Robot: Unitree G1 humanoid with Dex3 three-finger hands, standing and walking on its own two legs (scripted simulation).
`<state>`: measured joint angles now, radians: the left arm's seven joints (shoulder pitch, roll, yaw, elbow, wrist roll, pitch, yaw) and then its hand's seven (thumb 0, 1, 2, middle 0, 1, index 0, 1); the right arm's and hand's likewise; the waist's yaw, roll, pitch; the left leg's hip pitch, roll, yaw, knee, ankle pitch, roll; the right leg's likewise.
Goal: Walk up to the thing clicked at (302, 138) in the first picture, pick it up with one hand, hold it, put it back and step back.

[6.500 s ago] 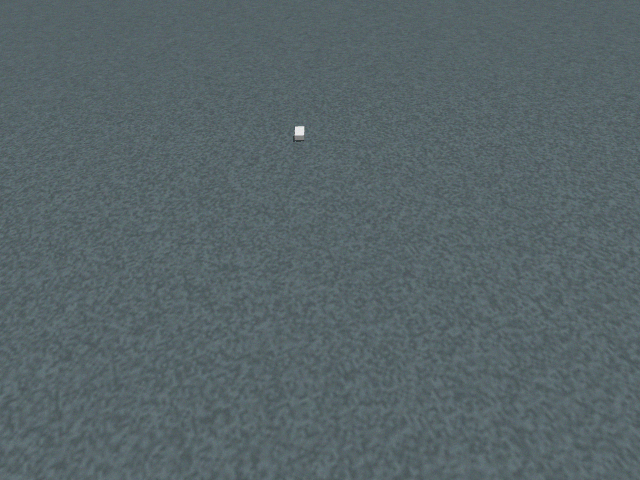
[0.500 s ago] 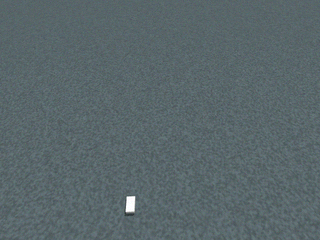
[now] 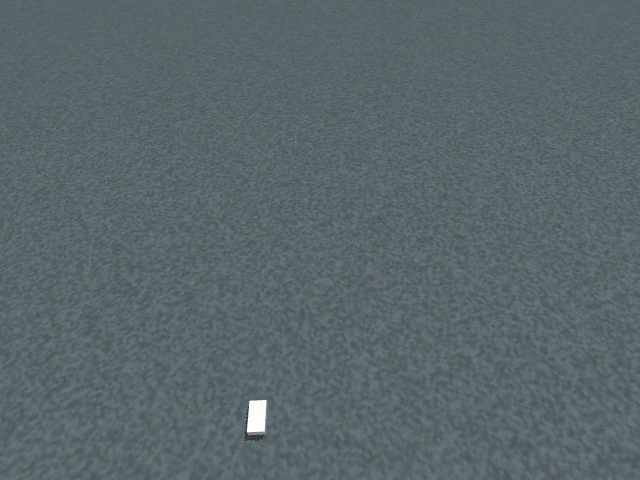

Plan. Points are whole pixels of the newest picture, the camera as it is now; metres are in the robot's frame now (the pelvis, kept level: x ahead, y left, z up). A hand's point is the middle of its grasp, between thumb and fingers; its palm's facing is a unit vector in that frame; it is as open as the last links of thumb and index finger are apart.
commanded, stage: stand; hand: left
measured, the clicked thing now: (257, 417) +0.46 +0.23 -0.77
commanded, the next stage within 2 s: none
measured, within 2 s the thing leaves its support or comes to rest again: neither
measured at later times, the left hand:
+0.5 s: hand out of the picture +0.08 +0.25 -0.15, palm faces -0.01 -0.94 -0.34, open 7.4 cm
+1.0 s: hand out of the picture +0.07 +0.26 -0.16, palm faces -0.01 -0.94 -0.34, open 7.4 cm
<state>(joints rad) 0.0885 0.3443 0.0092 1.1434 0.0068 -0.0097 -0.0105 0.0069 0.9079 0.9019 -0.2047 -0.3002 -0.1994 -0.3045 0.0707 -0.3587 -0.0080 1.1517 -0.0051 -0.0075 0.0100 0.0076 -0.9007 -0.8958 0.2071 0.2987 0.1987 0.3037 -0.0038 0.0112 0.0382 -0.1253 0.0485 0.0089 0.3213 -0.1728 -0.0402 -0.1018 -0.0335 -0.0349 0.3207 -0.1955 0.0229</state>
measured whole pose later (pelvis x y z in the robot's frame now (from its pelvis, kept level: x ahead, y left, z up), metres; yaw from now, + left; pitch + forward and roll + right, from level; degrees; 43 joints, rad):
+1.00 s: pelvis +0.00 +0.00 +0.00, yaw +0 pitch -2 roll +0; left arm 0.12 0.35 0.01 1.13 0.01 0.00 -0.01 0.01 0.91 0.90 -0.20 -0.30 -0.20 -0.30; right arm 0.11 -0.36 0.00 1.15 -0.01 -0.01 0.01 0.01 -0.90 -0.90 0.21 0.30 0.20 0.30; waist 0.00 0.01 0.04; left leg -0.11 0.04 0.01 0.31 -0.17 -0.04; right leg -0.09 -0.04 -0.04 0.32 -0.19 0.02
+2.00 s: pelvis +0.01 +0.00 +0.00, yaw +0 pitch -1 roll +0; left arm 0.12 0.35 0.00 1.12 0.01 -0.01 -0.01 0.01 0.91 0.90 -0.20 -0.30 -0.20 -0.30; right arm 0.10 -0.36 0.00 1.13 -0.01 -0.01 0.01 0.01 -0.90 -0.90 0.21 0.30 0.20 0.30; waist 0.00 0.01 0.04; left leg -0.11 0.05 0.01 0.31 -0.18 -0.04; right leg -0.08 -0.04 -0.03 0.31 -0.20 0.02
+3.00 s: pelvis +0.01 +0.00 +0.00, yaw +0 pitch -1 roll +0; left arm 0.13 0.35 0.00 1.12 0.01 0.00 -0.01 0.01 0.91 0.90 -0.20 -0.30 -0.20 -0.30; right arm 0.12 -0.36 0.00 1.13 -0.01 -0.01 0.01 0.01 -0.90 -0.90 0.21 0.30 0.20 0.30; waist 0.00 0.01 0.04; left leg -0.11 0.04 0.01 0.31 -0.18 -0.04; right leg -0.08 -0.04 -0.04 0.31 -0.20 0.03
